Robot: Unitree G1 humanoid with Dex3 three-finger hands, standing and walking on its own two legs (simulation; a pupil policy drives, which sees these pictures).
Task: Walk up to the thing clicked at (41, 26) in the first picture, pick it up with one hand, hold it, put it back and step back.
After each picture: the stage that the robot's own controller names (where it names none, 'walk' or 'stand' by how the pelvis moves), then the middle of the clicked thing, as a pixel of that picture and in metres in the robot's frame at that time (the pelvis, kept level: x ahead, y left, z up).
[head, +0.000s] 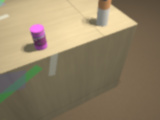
stand; (39, 37) +0.65 +0.24 -0.01
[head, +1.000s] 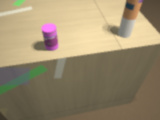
rise first; (50, 37) +0.61 +0.20 +0.01
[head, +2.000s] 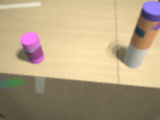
rise first; (33, 48) +0.48 +0.24 +0.03
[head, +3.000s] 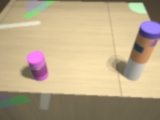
stand; (38, 66) +0.45 +0.21 +0.00
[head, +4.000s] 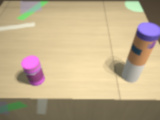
stand; (33, 71) +0.43 +0.22 -0.01
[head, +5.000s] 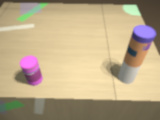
stand; (32, 71) +0.44 +0.22 -0.01
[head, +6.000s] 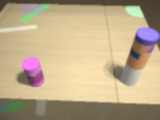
stand; (34, 72) +0.43 +0.22 -0.01
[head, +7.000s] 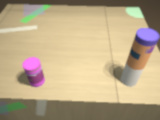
rise first; (34, 72) +0.43 +0.22 -0.01
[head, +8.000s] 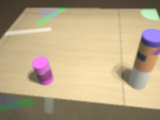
rise first; (43, 71) +0.44 +0.22 -0.01
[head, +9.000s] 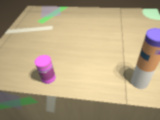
go down; (45, 69) +0.45 +0.21 -0.01
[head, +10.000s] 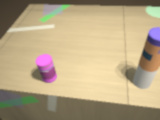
go down; (46, 69) +0.45 +0.21 +0.00
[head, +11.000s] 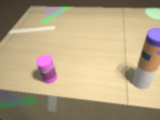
go down; (47, 69) +0.45 +0.21 +0.00
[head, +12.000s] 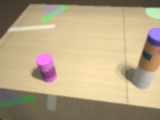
go down; (47, 68) +0.45 +0.21 +0.00
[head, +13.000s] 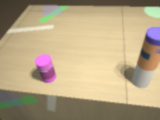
go down; (46, 69) +0.45 +0.22 -0.01
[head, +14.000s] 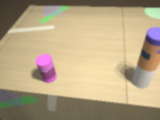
go down; (46, 69) +0.45 +0.22 +0.00
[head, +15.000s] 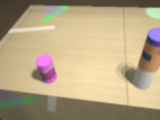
go down; (46, 69) +0.45 +0.22 +0.00
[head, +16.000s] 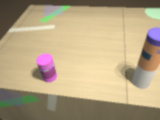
go down; (47, 68) +0.45 +0.22 +0.00
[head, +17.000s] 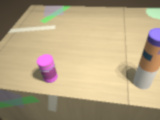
go down; (47, 69) +0.45 +0.21 +0.00
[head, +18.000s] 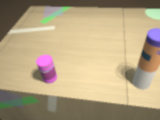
go down; (47, 69) +0.45 +0.22 -0.01
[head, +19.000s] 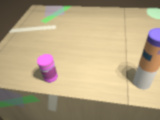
go down; (48, 68) +0.45 +0.22 +0.00
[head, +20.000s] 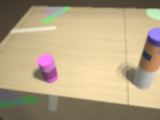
go down; (48, 69) +0.45 +0.21 +0.00
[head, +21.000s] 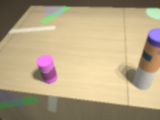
go down; (47, 69) +0.45 +0.21 +0.00
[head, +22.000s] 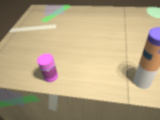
go down; (48, 68) +0.45 +0.21 +0.00
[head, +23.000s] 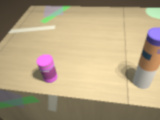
go down; (47, 69) +0.45 +0.21 +0.00
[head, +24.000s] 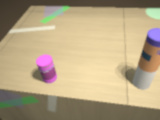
go down; (47, 69) +0.45 +0.22 +0.00
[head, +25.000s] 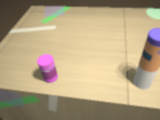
go down; (48, 69) +0.45 +0.21 +0.00
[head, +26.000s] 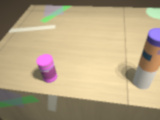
go down; (47, 68) +0.45 +0.22 +0.00
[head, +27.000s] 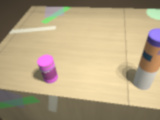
go down; (48, 69) +0.45 +0.21 +0.00
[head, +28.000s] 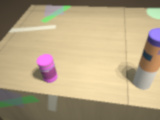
go down; (47, 68) +0.45 +0.22 +0.00
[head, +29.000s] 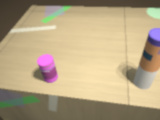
go down; (48, 69) +0.45 +0.21 +0.00
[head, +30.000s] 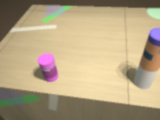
go down; (48, 68) +0.45 +0.21 +0.00
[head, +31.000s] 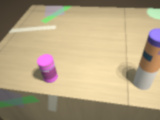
go down; (48, 69) +0.45 +0.22 +0.00
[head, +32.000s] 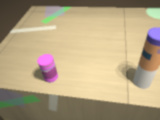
go down; (48, 68) +0.45 +0.21 +0.00
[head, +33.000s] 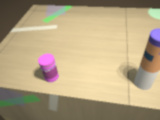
go down; (49, 68) +0.45 +0.21 +0.00
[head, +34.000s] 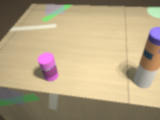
go down; (48, 67) +0.45 +0.21 +0.00
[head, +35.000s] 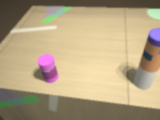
go down; (48, 69) +0.45 +0.21 +0.00
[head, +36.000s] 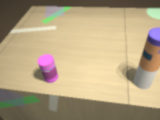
go down; (48, 69) +0.45 +0.21 +0.00
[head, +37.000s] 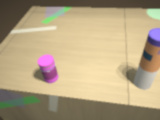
go down; (48, 69) +0.45 +0.21 +0.00
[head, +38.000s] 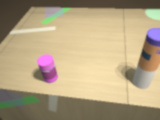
go down; (48, 69) +0.45 +0.21 +0.00
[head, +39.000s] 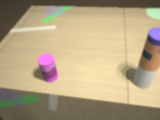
go down; (48, 68) +0.45 +0.21 +0.00
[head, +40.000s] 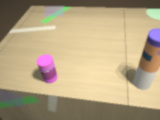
go down; (47, 69) +0.45 +0.22 +0.00
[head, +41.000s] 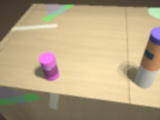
go down; (49, 67) +0.46 +0.21 +0.00
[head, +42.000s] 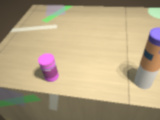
go down; (49, 68) +0.45 +0.21 +0.00
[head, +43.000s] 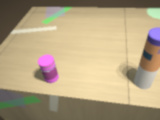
go down; (48, 69) +0.45 +0.21 +0.00
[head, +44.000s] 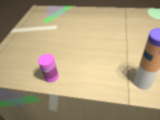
go down; (48, 68) +0.45 +0.21 +0.00
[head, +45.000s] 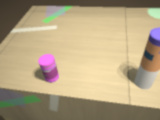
go down; (49, 68) +0.45 +0.21 +0.00
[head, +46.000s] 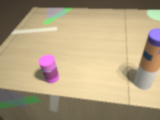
go down; (49, 69) +0.45 +0.21 +0.00
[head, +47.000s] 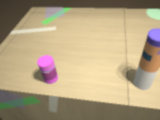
go down; (48, 70) +0.45 +0.21 +0.00
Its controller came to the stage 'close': no
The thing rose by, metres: 0.00
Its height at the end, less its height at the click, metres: +0.00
